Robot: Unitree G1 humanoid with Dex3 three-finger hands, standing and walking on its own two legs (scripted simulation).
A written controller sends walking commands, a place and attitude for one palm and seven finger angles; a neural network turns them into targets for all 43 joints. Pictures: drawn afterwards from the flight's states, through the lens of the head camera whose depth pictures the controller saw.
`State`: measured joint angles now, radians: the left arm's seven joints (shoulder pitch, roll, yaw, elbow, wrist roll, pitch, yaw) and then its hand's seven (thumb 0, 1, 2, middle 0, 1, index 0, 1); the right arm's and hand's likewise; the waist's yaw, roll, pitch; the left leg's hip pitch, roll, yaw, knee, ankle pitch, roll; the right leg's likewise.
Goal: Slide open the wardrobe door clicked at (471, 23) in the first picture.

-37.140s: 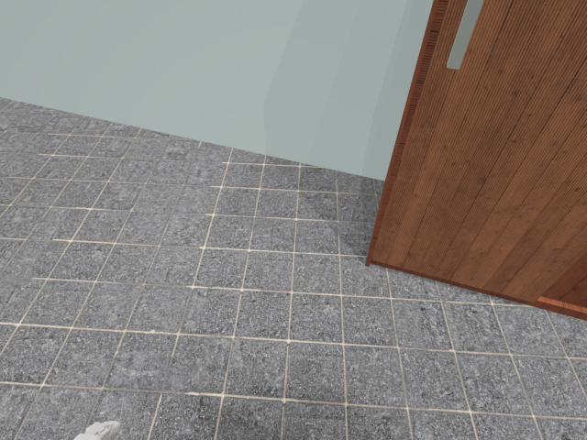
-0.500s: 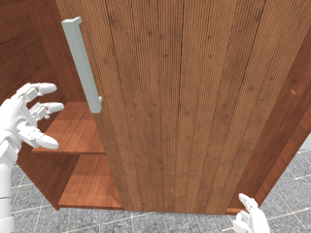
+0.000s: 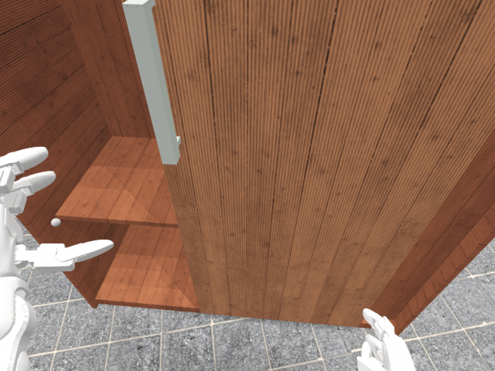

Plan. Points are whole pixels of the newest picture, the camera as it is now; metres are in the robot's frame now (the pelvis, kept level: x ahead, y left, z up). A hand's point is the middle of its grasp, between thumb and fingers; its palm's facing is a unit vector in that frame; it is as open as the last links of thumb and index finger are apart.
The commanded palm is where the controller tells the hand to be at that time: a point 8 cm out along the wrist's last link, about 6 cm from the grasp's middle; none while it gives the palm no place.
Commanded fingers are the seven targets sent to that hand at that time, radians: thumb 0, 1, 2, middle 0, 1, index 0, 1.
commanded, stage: draw the hand back to the body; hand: left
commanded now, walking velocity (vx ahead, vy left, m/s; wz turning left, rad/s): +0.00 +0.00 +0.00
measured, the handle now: (161, 89) +0.46 +0.22 +0.25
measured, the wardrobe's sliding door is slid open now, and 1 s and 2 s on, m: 0.44 0.44 0.44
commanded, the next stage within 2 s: step back with the hand held close in 0.82 s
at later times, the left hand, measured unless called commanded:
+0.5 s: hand (75, 250) +0.19 +0.25 +0.16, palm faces +0.48 -0.80 -0.36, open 8.3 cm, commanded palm +0.15 +0.29 +0.17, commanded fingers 0.00 0.90 0.90 -0.20 -0.30 -0.20 -0.30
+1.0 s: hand (97, 245) +0.20 +0.23 +0.16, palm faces +0.47 -0.79 -0.38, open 7.4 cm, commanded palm +0.16 +0.27 +0.17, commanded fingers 0.00 0.90 0.90 -0.20 -0.30 -0.20 -0.30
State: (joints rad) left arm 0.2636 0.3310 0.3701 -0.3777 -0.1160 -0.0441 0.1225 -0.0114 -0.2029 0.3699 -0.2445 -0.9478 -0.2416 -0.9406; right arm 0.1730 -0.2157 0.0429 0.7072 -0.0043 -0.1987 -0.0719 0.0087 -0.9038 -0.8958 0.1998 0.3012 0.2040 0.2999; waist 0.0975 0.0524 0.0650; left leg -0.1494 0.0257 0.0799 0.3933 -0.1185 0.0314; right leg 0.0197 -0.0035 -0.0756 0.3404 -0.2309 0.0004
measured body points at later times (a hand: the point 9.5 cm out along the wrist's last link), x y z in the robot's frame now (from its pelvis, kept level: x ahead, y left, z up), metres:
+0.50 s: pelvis +0.01 -0.01 +0.00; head -0.02 -0.03 +0.45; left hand +0.16 +0.29 +0.18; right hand +0.20 -0.24 -0.08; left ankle +0.07 +0.10 -0.74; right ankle -0.02 -0.12 -0.74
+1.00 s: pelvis +0.02 -0.03 +0.00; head -0.01 -0.06 +0.45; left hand +0.17 +0.27 +0.19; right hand +0.20 -0.26 -0.09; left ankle +0.07 +0.10 -0.74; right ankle -0.02 -0.12 -0.74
